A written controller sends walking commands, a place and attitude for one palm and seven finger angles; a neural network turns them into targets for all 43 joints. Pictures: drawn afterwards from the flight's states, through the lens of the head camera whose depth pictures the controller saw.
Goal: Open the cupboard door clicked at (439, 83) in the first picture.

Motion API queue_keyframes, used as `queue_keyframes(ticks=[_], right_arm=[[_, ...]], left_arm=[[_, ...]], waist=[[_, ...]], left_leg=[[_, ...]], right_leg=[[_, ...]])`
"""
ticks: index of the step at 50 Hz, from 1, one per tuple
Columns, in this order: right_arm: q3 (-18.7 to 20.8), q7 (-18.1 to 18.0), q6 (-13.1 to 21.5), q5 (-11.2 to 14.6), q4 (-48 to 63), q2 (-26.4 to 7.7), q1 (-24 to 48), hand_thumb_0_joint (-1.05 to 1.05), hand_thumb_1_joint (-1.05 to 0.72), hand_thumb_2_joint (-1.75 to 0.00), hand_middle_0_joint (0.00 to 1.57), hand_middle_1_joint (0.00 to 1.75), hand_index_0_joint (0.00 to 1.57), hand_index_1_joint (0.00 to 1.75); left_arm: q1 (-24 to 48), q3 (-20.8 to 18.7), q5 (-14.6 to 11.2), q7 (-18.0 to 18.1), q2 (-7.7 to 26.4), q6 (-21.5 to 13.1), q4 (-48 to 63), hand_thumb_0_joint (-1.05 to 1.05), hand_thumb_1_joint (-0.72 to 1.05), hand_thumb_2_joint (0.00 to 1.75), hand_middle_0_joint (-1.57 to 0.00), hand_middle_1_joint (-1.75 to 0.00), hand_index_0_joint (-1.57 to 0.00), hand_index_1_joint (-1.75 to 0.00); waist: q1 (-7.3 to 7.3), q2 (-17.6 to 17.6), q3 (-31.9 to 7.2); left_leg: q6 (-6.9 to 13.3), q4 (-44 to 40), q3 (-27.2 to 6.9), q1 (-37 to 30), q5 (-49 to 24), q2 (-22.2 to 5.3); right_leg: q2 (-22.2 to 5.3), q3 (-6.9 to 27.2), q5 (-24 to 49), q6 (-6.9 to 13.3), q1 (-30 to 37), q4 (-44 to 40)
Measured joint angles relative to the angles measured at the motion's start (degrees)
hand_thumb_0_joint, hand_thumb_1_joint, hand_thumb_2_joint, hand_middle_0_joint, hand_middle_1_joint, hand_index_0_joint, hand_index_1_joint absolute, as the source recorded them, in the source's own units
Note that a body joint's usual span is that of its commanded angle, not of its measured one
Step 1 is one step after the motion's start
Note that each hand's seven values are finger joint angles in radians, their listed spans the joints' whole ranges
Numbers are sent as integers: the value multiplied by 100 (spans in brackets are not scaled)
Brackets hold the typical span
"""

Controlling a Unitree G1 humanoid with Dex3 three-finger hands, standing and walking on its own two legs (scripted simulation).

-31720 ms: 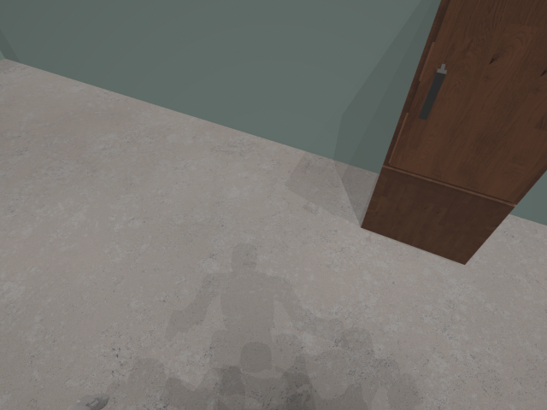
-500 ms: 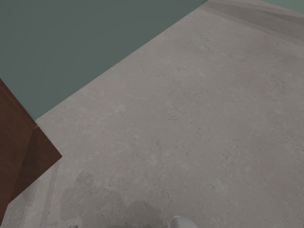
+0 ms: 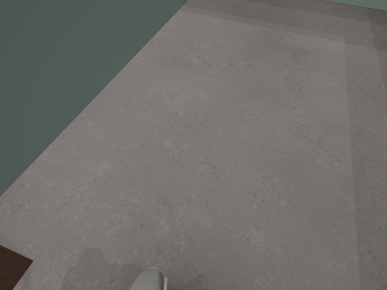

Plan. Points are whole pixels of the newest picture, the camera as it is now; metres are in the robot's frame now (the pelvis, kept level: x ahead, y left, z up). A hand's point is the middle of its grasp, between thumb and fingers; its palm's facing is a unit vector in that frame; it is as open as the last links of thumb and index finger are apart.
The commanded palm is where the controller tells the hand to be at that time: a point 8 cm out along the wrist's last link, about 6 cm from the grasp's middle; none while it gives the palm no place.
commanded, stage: walk to a spot facing it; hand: left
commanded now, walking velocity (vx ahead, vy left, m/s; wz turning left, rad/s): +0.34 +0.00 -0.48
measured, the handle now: out of the picture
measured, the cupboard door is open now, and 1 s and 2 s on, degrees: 42 42 42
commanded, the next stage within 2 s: turn to face it in 0.88 s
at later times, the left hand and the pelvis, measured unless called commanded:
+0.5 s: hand (171, 182) +0.42 +0.10 -0.16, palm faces -0.36 -0.90 -0.24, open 7.4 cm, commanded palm none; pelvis +0.21 -0.04 -0.02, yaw -17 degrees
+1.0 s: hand (180, 180) +0.45 +0.07 -0.20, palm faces -0.30 -0.94 -0.16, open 7.3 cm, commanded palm none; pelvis +0.43 -0.11 -0.02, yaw -23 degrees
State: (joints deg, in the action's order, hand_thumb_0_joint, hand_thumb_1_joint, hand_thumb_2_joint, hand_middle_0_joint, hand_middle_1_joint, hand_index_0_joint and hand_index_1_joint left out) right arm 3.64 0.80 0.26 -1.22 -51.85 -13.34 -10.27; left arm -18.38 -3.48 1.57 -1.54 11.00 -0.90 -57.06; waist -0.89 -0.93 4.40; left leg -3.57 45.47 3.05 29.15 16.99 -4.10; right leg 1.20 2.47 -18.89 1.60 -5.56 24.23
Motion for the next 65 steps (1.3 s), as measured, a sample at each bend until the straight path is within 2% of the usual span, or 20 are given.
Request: queue_keyframes(ticks=[3, 4, 6, 8, 11, 16, 23, 25, 27, 29, 31, 38, 45, 47, 48, 51, 53, 57, 62, 65], right_arm=[[-65, -22, 168, 5, 107, 56, 65, 0, -91, -90, 20, 30, 20, 30], [-100, -40, 262, -23, 166, 25, 48, 0, -91, -90, 20, 30, 20, 30], [-154, -107, 374, -84, 192, 96, 57, 0, -91, -90, 20, 30, 20, 30], [-212, -134, 376, -109, 180, 202, -69, 0, -91, -89, 20, 30, 20, 30], [-254, -181, 372, -94, 13, 331, -366, 0, -91, -89, 20, 30, 20, 30], [-263, -181, 362, -71, -365, 408, -884, 0, -91, -89, 20, 30, 20, 30], [-225, -129, 238, -101, -752, 342, -1529, 0, -91, -89, 20, 30, 20, 30], [-238, -99, 179, -69, -874, 328, -1727, 0, -91, -90, 20, 30, 20, 30], [-237, -69, 53, 5, -1038, 308, -1625, 0, -91, -89, 20, 30, 20, 30], [-192, -77, -11, 27, -1109, 286, -1381, 1, -91, -89, 20, 30, 20, 30], [-144, -102, -2, 9, -1053, 265, -1103, 1, -91, -89, 20, 30, 20, 30], [-85, -60, 112, -28, -600, 332, -270, 0, -91, -90, 20, 30, 19, 30], [-127, 25, 208, -10, -428, 344, 395, 0, -91, -90, 20, 29, 19, 30], [-162, 10, 333, -53, -346, 297, 458, 0, -91, -90, 20, 30, 20, 30], [-162, -21, 392, -81, -319, 307, 486, 0, -91, -90, 20, 30, 20, 30], [-209, -96, 403, -75, -281, 376, 353, 0, -91, -90, 20, 30, 20, 30], [-220, -156, 389, -58, -348, 407, 141, 0, -91, -89, 20, 30, 20, 30], [-195, -247, 293, -11, -656, 378, -302, -1, -93, -89, 20, 30, 20, 30], [-174, -173, -2, 6, -926, 361, -745, 0, -93, -89, 20, 30, 20, 30], [-118, -111, -196, 24, -987, 316, -848, 0, -92, -89, 20, 30, 20, 30]], left_arm=[[-115, -35, -16, -9, 18, 44, -102, 1, 90, 89, -21, -30, -21, -30], [-179, -47, -35, -14, -1, 61, -106, 1, 90, 89, -21, -30, -21, -30], [-92, -69, -47, -26, 60, 132, -163, 1, 90, 89, -21, -30, -20, -29], [80, -108, -11, -52, 143, 161, -186, 1, 90, 89, -20, -30, -20, -29], [397, -155, 32, -121, 211, 157, -50, 1, 91, 89, -20, -30, -20, -29], [842, -139, 43, -162, 182, 162, 257, 1, 91, 90, -20, -30, -20, -29], [1500, -62, 36, -161, 154, 149, 435, 1, 91, 90, -20, -30, -20, -29], [1608, -21, 36, -153, 160, 21, 500, 1, 91, 90, -20, -30, -20, -29], [1660, -15, -7, -75, 107, -171, 530, 1, 91, 90, -20, -30, -20, -29], [1558, 24, -62, 8, 35, -231, 497, 0, 91, 89, -20, -30, -20, -29], [1348, 60, -78, 80, -55, -223, 376, 0, 91, 89, -20, -30, -20, -29], [600, -47, -87, 171, -7, -308, -107, -2, 96, 89, -21, -30, -21, -29], [-46, 67, -64, 144, -5, -282, -564, -1, 93, 89, -20, -30, -20, -29], [-284, 81, -86, 142, -75, -235, -653, 0, 92, 89, -20, -30, -20, -29], [-324, 89, -108, 131, -88, -185, -700, 0, 92, 89, -20, -30, -20, -29], [-251, 96, -79, 126, -84, -54, -748, 1, 91, 89, -20, -30, -20, -29], [-64, 86, -44, 103, -96, -5, -675, 1, 91, 89, -20, -30, -20, -29], [366, 126, -18, 125, -177, -16, -354, 1, 91, 89, -20, -30, -20, -29], [714, 79, -22, 175, -40, -18, -77, 2, 94, 89, -20, -30, -20, -29], [820, 62, -7, 203, -49, -45, 30, 1, 93, 89, -20, -30, -20, -29]], waist=[[-38, -75, -18], [-47, -6, -72], [-26, -79, -34], [-18, -168, -38], [-39, -194, -65], [47, -42, -109], [435, 126, 18], [467, 162, 27], [421, 193, 141], [414, 177, 200], [403, 166, 168], [241, 84, -112], [-33, 6, -93], [-72, 41, -123], [-63, 12, -105], [-86, -126, -103], [-56, -117, -121], [13, 0, -151], [163, 61, -183], [209, 148, -194]], left_leg=[[56, -971, 51, -464, -178, 126], [164, -1266, 6, -624, -233, 88], [384, -897, 167, -588, -383, 52], [438, -884, 365, -775, -193, 22], [388, -1392, 612, -1225, -201, 10], [331, -2190, 1012, -1960, -213, -43], [-12, -2190, 1414, -2660, 384, -207], [-94, -1549, 1398, -2606, 791, -396], [32, 266, 886, -1987, 1215, -446], [109, 1830, 402, -1248, 1059, -298], [120, 2284, 230, -683, 689, -272], [56, 769, 122, 232, -180, -316], [252, -833, 302, -170, -501, -34], [496, -1327, 335, -542, -860, 40], [630, -1136, 385, -537, -879, 49], [635, -914, 588, -750, -369, 105], [555, -1183, 584, -981, -354, 171], [559, -1717, 405, -1329, -474, 287], [388, -1465, 82, -1369, -153, 346], [288, -625, -68, -1079, 650, 368]], right_leg=[[-3, 177, -383, -92, 95, 314], [70, 201, -590, -53, -58, 727], [78, 154, -990, 52, -675, 2387], [-3, -20, -740, 102, -1364, 3834], [-266, -314, -29, 29, -2172, 4616], [-582, -552, 512, -97, -2780, 3573], [-566, -804, 634, 49, -2398, 1540], [-444, -899, 637, 213, -2000, 1123], [-337, -911, 425, 290, -1973, 1484], [-253, -915, 236, 300, -1704, 1410], [-148, -902, 301, 252, -1332, 991], [119, -842, 361, 324, -273, -193], [125, -754, -282, 156, 548, -218], [91, -690, -699, 98, 404, 562], [40, -639, -880, 99, 91, 1464], [-96, -434, -867, 106, -1013, 3927], [-267, -483, -592, 9, -1558, 4381], [-554, -537, -262, -197, -1927, 3053], [-557, -626, 374, -349, -1578, 1293], [-577, -801, 176, -132, -1424, 1168]])
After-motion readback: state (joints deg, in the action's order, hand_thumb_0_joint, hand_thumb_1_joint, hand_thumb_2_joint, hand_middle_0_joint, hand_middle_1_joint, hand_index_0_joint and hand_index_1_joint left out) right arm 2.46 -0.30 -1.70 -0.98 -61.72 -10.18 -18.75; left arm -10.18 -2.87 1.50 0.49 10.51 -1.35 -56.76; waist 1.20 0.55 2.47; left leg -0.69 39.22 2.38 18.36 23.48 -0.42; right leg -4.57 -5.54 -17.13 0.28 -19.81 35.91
